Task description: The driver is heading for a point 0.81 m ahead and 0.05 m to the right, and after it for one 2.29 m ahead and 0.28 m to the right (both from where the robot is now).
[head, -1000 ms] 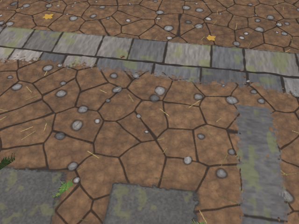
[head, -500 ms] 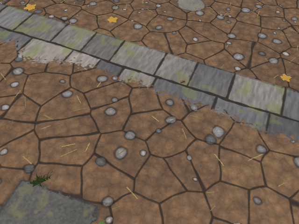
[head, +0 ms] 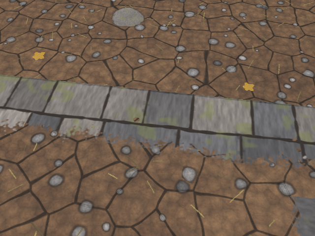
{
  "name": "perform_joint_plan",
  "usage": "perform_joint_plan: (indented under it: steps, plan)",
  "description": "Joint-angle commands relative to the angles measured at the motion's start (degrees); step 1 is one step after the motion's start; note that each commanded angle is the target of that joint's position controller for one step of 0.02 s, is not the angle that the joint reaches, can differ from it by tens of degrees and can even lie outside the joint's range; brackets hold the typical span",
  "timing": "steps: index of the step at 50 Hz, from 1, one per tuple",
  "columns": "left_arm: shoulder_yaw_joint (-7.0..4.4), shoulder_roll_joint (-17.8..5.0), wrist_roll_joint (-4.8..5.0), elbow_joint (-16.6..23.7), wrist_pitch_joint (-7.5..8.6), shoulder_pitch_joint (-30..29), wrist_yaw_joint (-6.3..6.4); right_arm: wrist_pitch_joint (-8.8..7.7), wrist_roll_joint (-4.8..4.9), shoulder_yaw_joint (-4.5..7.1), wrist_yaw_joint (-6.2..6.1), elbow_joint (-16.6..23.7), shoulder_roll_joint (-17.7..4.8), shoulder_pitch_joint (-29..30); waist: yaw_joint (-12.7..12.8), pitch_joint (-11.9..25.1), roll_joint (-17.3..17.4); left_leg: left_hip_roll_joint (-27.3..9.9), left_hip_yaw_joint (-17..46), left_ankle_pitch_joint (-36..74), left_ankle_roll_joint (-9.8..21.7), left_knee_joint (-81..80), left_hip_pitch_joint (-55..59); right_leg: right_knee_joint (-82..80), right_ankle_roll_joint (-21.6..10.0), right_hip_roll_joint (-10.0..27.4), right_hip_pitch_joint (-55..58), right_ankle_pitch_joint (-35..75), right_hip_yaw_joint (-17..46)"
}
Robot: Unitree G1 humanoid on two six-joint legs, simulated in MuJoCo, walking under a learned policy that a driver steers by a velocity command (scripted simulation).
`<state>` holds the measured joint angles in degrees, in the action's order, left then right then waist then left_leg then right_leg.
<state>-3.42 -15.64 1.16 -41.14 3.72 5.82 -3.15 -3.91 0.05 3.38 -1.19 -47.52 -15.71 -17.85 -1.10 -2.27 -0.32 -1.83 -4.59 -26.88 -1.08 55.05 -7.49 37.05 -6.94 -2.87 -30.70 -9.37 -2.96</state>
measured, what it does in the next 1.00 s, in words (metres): walks ahead: left foot, then right foot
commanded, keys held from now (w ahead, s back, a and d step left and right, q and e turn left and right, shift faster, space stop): w+e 0.24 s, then w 0.68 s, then w+q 0.08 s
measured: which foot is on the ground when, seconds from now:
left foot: up 0.00-0.40, down 0.42-0.96, up 0.98-1.00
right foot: down 0.00-0.44, up 0.46-0.92, down 0.94-1.00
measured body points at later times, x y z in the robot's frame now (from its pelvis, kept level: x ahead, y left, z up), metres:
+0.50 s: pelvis +0.29 +0.02 +0.01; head +0.32 +0.02 +0.46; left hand +0.41 +0.28 -0.11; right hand +0.43 -0.27 -0.06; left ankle +0.40 +0.10 -0.71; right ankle +0.12 -0.07 -0.65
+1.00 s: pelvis +0.53 -0.08 +0.01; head +0.56 -0.10 +0.46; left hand +0.81 +0.09 -0.05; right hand +0.47 -0.35 -0.12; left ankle +0.42 +0.10 -0.66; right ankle +0.59 -0.20 -0.71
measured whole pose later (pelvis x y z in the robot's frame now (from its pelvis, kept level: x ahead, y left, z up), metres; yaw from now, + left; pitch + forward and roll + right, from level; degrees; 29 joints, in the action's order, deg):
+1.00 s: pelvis +0.53 -0.08 +0.01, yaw -14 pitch +3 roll +1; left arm -2.1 -14.4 -0.1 -36.7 5.0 3.8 -1.6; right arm -3.8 1.4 2.6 0.2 -49.1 -16.9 -22.6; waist -3.7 -0.8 0.8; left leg 0.1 3.3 -27.1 0.8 51.8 -12.2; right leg 32.6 -2.8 -0.1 -26.3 -9.0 -2.1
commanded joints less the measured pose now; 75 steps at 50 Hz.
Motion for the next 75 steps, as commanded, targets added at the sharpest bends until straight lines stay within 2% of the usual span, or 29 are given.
perform_joint_plan:
  steps: [1, 2, 3, 6, 12, 16, 19, 21, 22, 23, 24, 25, 27, 30, 35, 43, 46, 47, 48, 49, 50, 52, 53, 58, 67, 70, 73, 74, 75]
  plan:
    - [-3.3, -10.09, -0.27, 0.71, 0.41, 16.87, 1.19, -5.25, 2.56, 0.54, 1.67, 9.2, -7.74, 4.4, 8.22, 17.58, -6.22, 1.04, 12.01, 0.37, 2.02, 27.81, -40.0, -19.11, -14.99, 19.79, 48.94, -4.27, 40.4]
    - [-2.78, -8.64, -0.07, 1.47, 0.6, 12.8, 1.14, -5.51, 1.65, 0.27, 1.33, 9.59, -6.91, 5.98, 5.17, 11.18, 0.62, -1.7, 11.18, 4.37, 2.36, 21.34, -38.08, -19.43, -12.67, 17.11, 38.66, 1.9, 33.15]
    - [-2.16, -6.5, -0.11, 2.46, 0.65, 9.27, 1.29, -5.1, -0.01, 0.84, 0.78, 9.41, -7.69, 6.87, 3.18, 8.5, 1.57, -3.51, 10.58, 6.25, 1.95, 15.93, -34.25, -20.17, -11.24, 14.99, 31.26, 7.7, 28.34]
    - [-2.16, -7.02, -0.63, 4.07, 0.65, 7.09, 1.94, -3.0, -1.0, 1.03, 0.7, 9.81, -6.31, 4.24, -0.16, 5.58, -0.52, -4.46, 9.3, 8.54, -0.18, 9.08, -28.39, -23.43, -11.67, 12.28, 20.41, 15.93, 23.46]
    - [-2.82, -9.37, 0.34, 2.96, -0.13, 11.01, 3.61, -2.43, -0.95, -0.43, 0.79, 12.61, -2.94, 15.02, 3.58, 3.44, -3.56, -0.25, 6.79, 28.27, -2.77, -15.85, -23.73, -22.21, -6.86, 6.48, 13.98, 12.96, 16.21]
    - [-2.33, -8.41, 0.35, 1.19, -0.53, 15.19, 3.68, -3.44, 0.0, -0.2, 2.13, 13.55, -4.21, 19.32, 6.17, 3.59, -5.09, 0.84, 7.28, 31.84, -1.42, -23.9, -22.09, -19.09, -5.71, 9.61, 19.87, 7.54, 20.07]
    - [-2.39, -8.77, -0.12, 0.74, -0.76, 15.15, 3.66, -4.17, 0.05, 0.7, 2.58, 13.8, -6.12, 18.02, 4.68, 3.15, -6.68, 1.14, 7.08, 25.2, 1.58, -26.99, -20.3, -15.12, -4.41, 12.34, 25.11, 9.62, 24.08]
    - [-1.81, -7.14, -0.39, 1.38, -0.82, 13.44, 3.51, -4.63, -0.56, 2.03, 2.11, 11.8, -8.26, 9.2, -0.19, 7.4, -6.55, 0.86, 6.51, 25.33, 5.03, -29.71, -7.31, -5.79, -2.04, 8.73, 24.37, 19.95, 21.87]
    - [-0.76, -4.91, -1.19, 2.68, -0.62, 12.83, 3.46, -4.71, -1.21, 2.87, 1.71, 10.95, -11.32, 0.12, -4.21, 15.11, -1.62, -7.65, 15.29, 26.45, 9.15, -28.29, 6.79, 9.09, 0.13, 5.35, 17.75, 13.48, 17.79]
    - [0.21, -1.77, 0.31, 2.71, 0.13, 21.23, 3.48, -3.96, -1.32, 4.38, 2.1, 8.08, -15.86, -6.62, -2.19, 21.84, 16.6, -18.74, 39.88, 15.04, 19.04, -31.88, 26.24, 29.12, 4.62, -3.26, -3.32, -11.17, 11.21]
    - [-0.08, -5.35, 0.7, 2.05, 0.55, 20.45, 3.45, -3.71, 0.4, 3.23, 2.53, 7.7, -10.82, -7.66, -3.42, 19.14, 14.85, -20.6, 49.2, 2.57, 18.87, -37.08, 26.43, 36.22, 4.87, -1.36, -12.34, -22.87, 14.16]
    - [-0.92, -8.46, 0.92, 2.94, 0.62, 14.04, 3.31, -3.4, 0.68, 2.29, 2.34, 8.07, -7.71, -4.64, -4.35, 10.84, 8.43, -18.63, 41.85, 0.76, 16.37, -37.94, 19.73, 38.68, 4.71, 1.22, -15.42, -18.28, 14.06]
    - [-0.72, -7.1, -0.67, 4.91, 0.88, 7.49, 3.16, -2.66, -0.22, 1.31, 2.33, 8.69, -5.88, 0.7, -2.07, 3.37, 2.38, -14.15, 30.82, 11.7, 14.83, -40.31, 7.11, 33.38, 4.88, 5.52, -13.65, -11.04, 10.05]
    - [-0.52, -4.49, -0.64, 4.36, 0.44, 9.57, 2.76, -2.9, -0.25, 0.76, 2.48, 8.06, -4.86, 1.98, 0.74, 3.44, 5.99, -10.24, 22.72, 22.04, 14.37, -43.32, 0.65, 26.35, 5.71, 7.88, -7.62, -8.04, 7.81]
    - [0.7, -1.78, -1.05, 5.97, 0.64, 2.28, 2.67, -2.29, 0.51, 1.57, 1.79, 5.71, -8.33, -0.06, -0.98, 2.3, 4.54, -9.18, 14.7, 29.71, 14.21, -45.92, -0.7, 9.64, 7.36, 8.44, -6.94, 3.05, 5.28]
    - [0.33, -3.09, 0.0, 9.18, 1.67, -7.83, 0.91, -0.51, 1.48, 1.81, 1.55, 1.66, -10.32, -5.4, -3.6, -0.28, 5.51, -11.9, 13.38, 29.61, 11.57, -42.01, 5.55, -6.03, 5.03, 5.38, -2.22, 6.99, 3.66]
    - [-1.63, -6.6, -0.64, 6.24, 1.85, 2.95, 1.2, 0.27, 1.5, 1.77, 1.08, 1.5, -10.58, -3.68, 3.0, 5.77, 4.88, -9.24, 10.04, 46.38, 8.86, -29.3, 5.39, -10.39, 1.65, 2.37, 14.61, 5.21, 0.88]
    - [-2.88, -9.86, -1.31, 4.38, 1.8, 12.71, 1.84, 0.15, 0.79, 0.73, 1.0, 2.45, -8.24, -3.34, 7.24, 12.99, 2.23, -6.38, 8.05, 41.04, 6.75, -15.62, -3.18, -8.56, -1.42, 8.47, 30.7, 7.01, 6.99]
    - [-4.25, -15.66, -2.2, 3.73, 1.32, 19.07, 2.25, -0.86, 0.31, -1.21, 1.14, 3.93, -2.48, -8.82, 7.08, 21.47, -11.1, 2.18, 3.9, 16.36, 2.29, 7.25, -26.25, -10.22, -9.57, 23.55, 52.75, 0.73, 30.33]
    - [-3.29, -11.91, -1.5, 3.07, 1.03, 21.06, 2.15, -1.79, 1.05, -0.86, 1.33, 3.09, -4.48, -8.65, 8.08, 24.23, -13.74, 3.56, 11.61, -6.01, 2.36, 16.25, -34.12, -17.41, -11.44, 26.81, 53.01, -6.7, 43.55]
    - [-2.26, -9.17, -1.03, 2.85, 1.06, 17.91, 2.19, -1.99, 2.47, 0.55, 1.52, 4.15, -8.78, -4.1, 7.73, 14.96, -8.93, 0.68, 12.75, -2.63, 2.79, 19.66, -38.37, -18.72, -8.75, 25.09, 45.73, -9.61, 35.91]
    - [-1.05, -5.62, -1.2, 3.05, 1.32, 10.41, 1.86, -1.34, 1.66, 0.73, 1.35, 5.2, -7.99, 0.95, 4.23, 5.83, -4.33, -3.56, 10.51, 6.32, 2.61, 14.76, -35.77, -22.67, -5.77, 20.2, 30.79, -4.99, 23.05]
    - [-0.74, -4.34, -1.53, 2.96, 1.89, 8.12, 1.69, -0.49, 1.38, 1.06, 1.18, 4.82, -7.37, 0.04, 2.22, 4.08, -5.7, -5.08, 10.94, 9.31, 2.34, 12.48, -32.55, -24.86, -4.79, 18.32, 25.95, -1.91, 18.62]
    - [-1.67, -5.36, -2.23, -0.21, 3.54, 7.61, 2.08, 1.77, 1.42, 1.06, 0.87, 4.82, -4.19, 0.35, 0.26, 1.31, -3.53, -5.13, 12.63, 19.21, 0.67, 7.55, -32.57, -29.15, -4.65, 16.93, 21.51, 12.15, 6.48]
    - [-2.59, -8.57, -1.11, -4.78, 1.51, 13.43, 3.7, 1.16, 1.1, -0.16, 3.74, 10.9, -1.46, 15.48, 5.8, -3.42, -1.38, -3.91, 5.77, 30.43, 2.75, -15.6, -35.46, -28.28, -2.09, 18.29, 32.14, 17.02, -4.59]
    - [-2.94, -9.7, -0.42, -5.72, 0.08, 14.08, 3.93, 1.21, 1.22, 0.07, 4.84, 13.47, -1.96, 17.5, 5.29, -3.23, -2.32, -2.16, 2.3, 23.31, 4.86, -18.42, -34.28, -23.52, -0.96, 19.67, 37.07, 27.51, -6.6]
    - [-3.4, -11.92, -0.13, -4.48, -1.47, 11.02, 5.13, 1.26, 0.61, 2.51, 4.91, 12.04, -6.31, 6.03, -1.83, 4.55, -5.2, 5.1, -2.63, 18.97, 8.03, -20.57, -16.67, -3.66, 2.09, 17.29, 35.57, 56.58, -8.93]
    - [-3.01, -11.42, 0.31, -4.2, -1.25, 10.5, 5.3, 1.22, 0.27, 4.13, 3.99, 10.31, -9.37, -1.93, -6.46, 8.98, -3.25, 5.57, -0.02, 28.76, 10.2, -26.83, -2.22, 9.14, 4.71, 14.47, 28.23, 49.34, -9.69]
    - [-1.18, -5.65, -2.44, -2.66, -0.35, 13.21, 4.82, 1.71, -0.13, 4.93, 2.34, 9.57, -14.6, -5.35, -4.47, 15.16, 9.56, -7.5, 16.91, 53.36, 14.52, -23.24, 16.66, 28.87, 7.75, 8.86, 10.42, 2.96, -8.81]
